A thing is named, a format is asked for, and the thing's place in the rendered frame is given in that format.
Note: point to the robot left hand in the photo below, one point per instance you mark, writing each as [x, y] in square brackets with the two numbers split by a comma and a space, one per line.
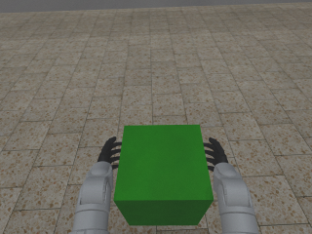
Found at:
[106, 152]

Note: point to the robot right hand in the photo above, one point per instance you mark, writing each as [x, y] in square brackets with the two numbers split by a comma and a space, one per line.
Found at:
[217, 153]

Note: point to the carton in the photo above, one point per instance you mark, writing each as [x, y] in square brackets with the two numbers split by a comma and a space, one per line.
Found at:
[163, 177]

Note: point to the left robot forearm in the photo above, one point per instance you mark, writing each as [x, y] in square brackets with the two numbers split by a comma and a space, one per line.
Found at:
[94, 199]

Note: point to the right robot forearm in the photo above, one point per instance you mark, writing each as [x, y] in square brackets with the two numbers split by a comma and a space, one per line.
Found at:
[235, 204]

